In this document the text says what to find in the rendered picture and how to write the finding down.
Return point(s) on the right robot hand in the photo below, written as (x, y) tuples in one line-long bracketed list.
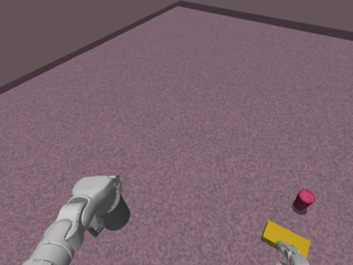
[(292, 254)]

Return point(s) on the left robot arm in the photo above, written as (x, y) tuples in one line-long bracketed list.
[(66, 235)]

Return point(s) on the left robot hand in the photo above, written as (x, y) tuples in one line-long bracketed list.
[(97, 187)]

